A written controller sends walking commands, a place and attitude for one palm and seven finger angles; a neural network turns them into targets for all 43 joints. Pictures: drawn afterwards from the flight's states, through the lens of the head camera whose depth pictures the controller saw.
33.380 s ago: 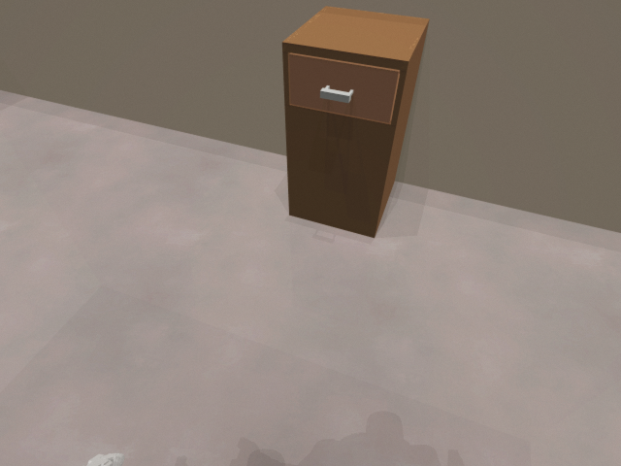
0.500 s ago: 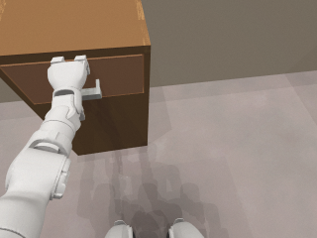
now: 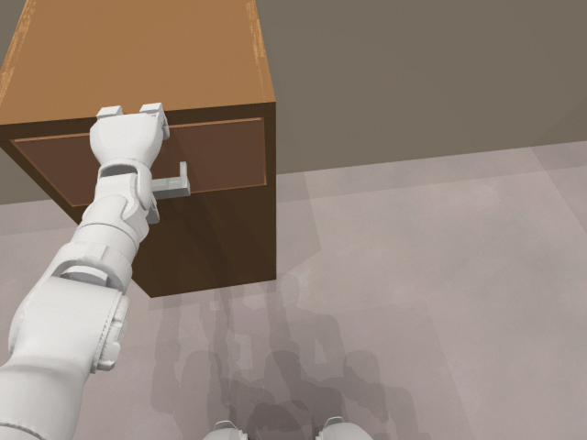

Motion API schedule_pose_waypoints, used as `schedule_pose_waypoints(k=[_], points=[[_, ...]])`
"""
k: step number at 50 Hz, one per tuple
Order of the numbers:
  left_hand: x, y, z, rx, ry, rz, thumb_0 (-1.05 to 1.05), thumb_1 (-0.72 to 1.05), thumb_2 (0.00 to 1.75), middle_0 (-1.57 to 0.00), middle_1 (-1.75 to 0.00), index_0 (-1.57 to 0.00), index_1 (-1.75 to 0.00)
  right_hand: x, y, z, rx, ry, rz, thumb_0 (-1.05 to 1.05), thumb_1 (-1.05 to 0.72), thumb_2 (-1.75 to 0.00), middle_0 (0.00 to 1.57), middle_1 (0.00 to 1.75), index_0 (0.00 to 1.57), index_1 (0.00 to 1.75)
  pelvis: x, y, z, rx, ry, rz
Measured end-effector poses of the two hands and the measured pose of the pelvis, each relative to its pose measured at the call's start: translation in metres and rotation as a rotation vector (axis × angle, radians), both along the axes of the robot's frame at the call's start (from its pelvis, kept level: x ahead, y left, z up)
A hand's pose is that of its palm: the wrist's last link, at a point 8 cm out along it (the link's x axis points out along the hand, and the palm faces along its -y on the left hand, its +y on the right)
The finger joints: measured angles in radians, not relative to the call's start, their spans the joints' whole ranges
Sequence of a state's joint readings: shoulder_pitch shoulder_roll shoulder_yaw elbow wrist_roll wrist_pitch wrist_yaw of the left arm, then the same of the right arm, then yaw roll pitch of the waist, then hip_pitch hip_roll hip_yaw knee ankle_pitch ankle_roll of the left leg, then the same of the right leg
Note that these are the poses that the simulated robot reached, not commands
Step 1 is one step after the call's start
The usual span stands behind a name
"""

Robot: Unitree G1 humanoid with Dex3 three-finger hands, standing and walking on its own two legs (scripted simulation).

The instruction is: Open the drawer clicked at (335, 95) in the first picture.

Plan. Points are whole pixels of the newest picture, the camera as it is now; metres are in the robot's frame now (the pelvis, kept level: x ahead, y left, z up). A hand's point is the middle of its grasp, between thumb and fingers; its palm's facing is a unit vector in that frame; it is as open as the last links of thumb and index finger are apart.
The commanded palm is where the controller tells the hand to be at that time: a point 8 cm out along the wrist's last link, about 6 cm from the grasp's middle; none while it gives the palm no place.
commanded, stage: lift the hand off the handle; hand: left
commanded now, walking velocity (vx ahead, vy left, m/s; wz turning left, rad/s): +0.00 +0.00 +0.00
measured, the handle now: (158, 179) +0.56 +0.18 -0.06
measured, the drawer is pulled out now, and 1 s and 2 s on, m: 0.00 0.00 0.00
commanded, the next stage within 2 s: draw the hand back to the body in 0.66 s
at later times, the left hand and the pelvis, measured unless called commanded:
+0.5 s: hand (129, 133) +0.52 +0.17 +0.09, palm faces +0.02 +0.00 -1.00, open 13.6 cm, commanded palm +0.51 +0.17 +0.14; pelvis +0.00 +0.00 +0.01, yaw +0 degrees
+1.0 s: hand (109, 155) +0.49 +0.20 +0.09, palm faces +0.02 -0.04 -1.00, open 13.8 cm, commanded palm +0.44 +0.20 +0.15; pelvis +0.02 +0.00 +0.02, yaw -1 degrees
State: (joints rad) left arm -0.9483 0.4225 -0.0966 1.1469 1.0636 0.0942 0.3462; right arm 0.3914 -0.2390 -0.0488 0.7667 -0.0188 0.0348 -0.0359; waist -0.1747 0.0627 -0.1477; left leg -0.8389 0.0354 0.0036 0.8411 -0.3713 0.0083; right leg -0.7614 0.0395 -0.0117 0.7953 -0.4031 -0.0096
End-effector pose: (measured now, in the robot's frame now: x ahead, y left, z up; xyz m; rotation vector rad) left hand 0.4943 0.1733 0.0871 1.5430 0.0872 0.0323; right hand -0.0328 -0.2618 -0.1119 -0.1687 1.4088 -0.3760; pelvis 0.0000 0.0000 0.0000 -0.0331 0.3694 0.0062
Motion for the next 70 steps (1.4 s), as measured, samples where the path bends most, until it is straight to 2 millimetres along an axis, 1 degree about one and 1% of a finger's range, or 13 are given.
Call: schedule_pose_waypoints(k=[12, 20, 25, 30, 40, 45, 48, 51, 56, 63, 66, 69, 70], points=[[0.002, -0.001, 0.023, -0.005, 0.010, 0.012, 0.00, -0.49, 0.30, -0.37, -1.22, -0.41, -1.23, 0.012, -0.001, 0.004, 0.008, -0.051, -0.006, 0.01, -0.91, -0.90, 0.20, 0.30, 0.20, 0.30, 0.001, -0.002, 0.007, 0.006, -0.031, -0.007], [0.002, 0.000, 0.036, 0.007, -0.014, -0.008, 0.00, -0.49, 0.30, -0.39, -1.22, -0.39, -1.23, 0.013, -0.002, 0.007, 0.008, -0.054, -0.002, 0.01, -0.91, -0.90, 0.20, 0.30, 0.20, 0.30, 0.002, -0.001, 0.010, 0.008, -0.040, -0.006], [0.007, 0.000, 0.053, 0.025, -0.055, 0.002, 0.00, -0.49, 0.30, -0.37, -1.22, -0.36, -1.22, 0.012, -0.002, 0.008, 0.015, -0.047, -0.004, 0.01, -0.91, -0.90, 0.20, 0.30, 0.20, 0.30, 0.004, -0.001, 0.012, 0.009, -0.047, -0.006], [0.015, -0.001, 0.064, 0.024, -0.031, 0.033, 0.00, -0.49, 0.30, -0.34, -1.21, -0.33, -1.21, 0.013, -0.001, 0.010, 0.021, -0.046, -0.013, 0.01, -0.91, -0.90, 0.20, 0.30, 0.20, 0.30, 0.005, 0.000, 0.014, 0.010, -0.051, -0.009], [0.017, -0.006, 0.055, -0.017, 0.009, -0.034, 0.00, -0.49, 0.30, -0.32, -1.20, -0.32, -1.20, 0.014, -0.001, 0.012, 0.016, -0.049, -0.027, 0.01, -0.91, -0.90, 0.20, 0.30, 0.20, 0.30, 0.011, 0.001, 0.014, 0.012, -0.049, -0.027], [0.002, 0.005, 0.052, -0.024, -0.041, -0.029, 0.00, -0.48, 0.30, -0.32, -1.20, -0.32, -1.20, 0.022, 0.001, 0.011, 0.035, -0.058, -0.029, 0.01, -0.91, -0.90, 0.20, 0.30, 0.20, 0.30, 0.017, 0.002, 0.016, 0.013, -0.059, -0.040], [-0.015, 0.016, 0.051, -0.015, -0.053, -0.002, 0.00, -0.48, 0.30, -0.32, -1.20, -0.32, -1.20, 0.035, 0.003, 0.009, 0.057, -0.077, -0.018, 0.01, -0.91, -0.90, 0.20, 0.30, 0.20, 0.30, 0.020, 0.002, 0.019, 0.013, -0.085, -0.036], [-0.035, 0.027, 0.053, -0.013, -0.053, 0.023, 0.00, -0.48, 0.30, -0.32, -1.20, -0.32, -1.20, 0.056, 0.003, 0.009, 0.071, -0.117, 0.005, 0.01, -0.91, -0.90, 0.20, 0.30, 0.20, 0.30, 0.021, 0.002, 0.022, 0.015, -0.116, -0.027], [-0.069, 0.038, 0.064, -0.011, -0.059, 0.032, 0.00, -0.48, 0.30, -0.32, -1.20, -0.32, -1.20, 0.106, 0.002, 0.015, 0.072, -0.230, 0.071, 0.01, -0.91, -0.90, 0.20, 0.30, 0.20, 0.30, 0.020, 0.000, 0.027, 0.020, -0.172, -0.009], [-0.120, 0.041, 0.078, -0.023, -0.062, 0.010, 0.00, -0.49, 0.30, -0.32, -1.20, -0.32, -1.20, 0.184, 0.007, 0.036, 0.072, -0.432, 0.192, 0.01, -0.91, -0.90, 0.20, 0.30, 0.20, 0.30, 0.014, -0.003, 0.031, 0.032, -0.245, 0.009], [-0.141, 0.044, 0.080, -0.028, -0.062, 0.013, 0.00, -0.49, 0.30, -0.32, -1.20, -0.32, -1.20, 0.210, 0.012, 0.047, 0.076, -0.510, 0.243, 0.01, -0.91, -0.90, 0.20, 0.30, 0.20, 0.30, 0.010, -0.005, 0.032, 0.037, -0.271, 0.014], [-0.162, 0.047, 0.082, -0.032, -0.067, 0.020, 0.00, -0.49, 0.30, -0.32, -1.20, -0.32, -1.20, 0.230, 0.019, 0.057, 0.085, -0.572, 0.288, 0.01, -0.91, -0.90, 0.20, 0.30, 0.20, 0.30, 0.007, -0.009, 0.033, 0.041, -0.293, 0.019], [-0.168, 0.049, 0.082, -0.212, -0.075, 0.041, 0.00, -0.49, 0.30, -0.32, -1.20, -0.32, -1.20, 0.235, 0.023, 0.061, 0.091, -0.593, 0.297, 0.01, -0.91, -0.90, 0.20, 0.30, 0.20, 0.30, 0.005, -0.010, 0.034, 0.040, -0.311, 0.025]])
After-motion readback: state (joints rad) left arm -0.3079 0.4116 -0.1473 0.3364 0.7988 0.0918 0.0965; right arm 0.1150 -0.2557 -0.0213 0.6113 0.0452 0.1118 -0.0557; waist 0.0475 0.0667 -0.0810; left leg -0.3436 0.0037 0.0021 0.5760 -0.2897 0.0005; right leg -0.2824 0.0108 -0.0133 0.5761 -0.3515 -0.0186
